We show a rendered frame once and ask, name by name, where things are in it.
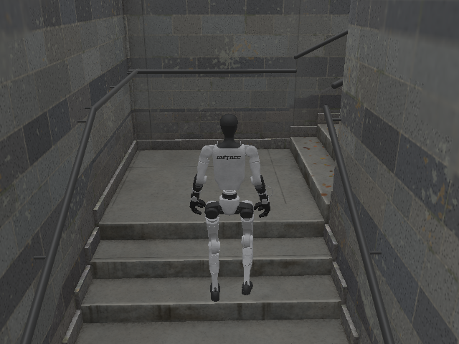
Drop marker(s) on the left robot forearm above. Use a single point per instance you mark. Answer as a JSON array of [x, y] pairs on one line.
[[196, 190]]

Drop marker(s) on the robot left upper arm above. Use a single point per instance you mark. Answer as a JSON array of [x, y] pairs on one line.
[[206, 152]]

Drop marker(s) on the robot right shin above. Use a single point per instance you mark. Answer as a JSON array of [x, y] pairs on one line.
[[247, 256]]

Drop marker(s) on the left robot hand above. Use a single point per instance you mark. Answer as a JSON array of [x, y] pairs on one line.
[[200, 204]]

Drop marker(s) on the robot left thigh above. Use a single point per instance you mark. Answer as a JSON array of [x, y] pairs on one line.
[[212, 221]]

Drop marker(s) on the right robot hand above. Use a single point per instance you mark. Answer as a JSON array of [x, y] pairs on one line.
[[261, 206]]

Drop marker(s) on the robot right upper arm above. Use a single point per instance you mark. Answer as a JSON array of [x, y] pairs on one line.
[[251, 151]]

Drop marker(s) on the right robot forearm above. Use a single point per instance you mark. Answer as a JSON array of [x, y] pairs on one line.
[[261, 191]]

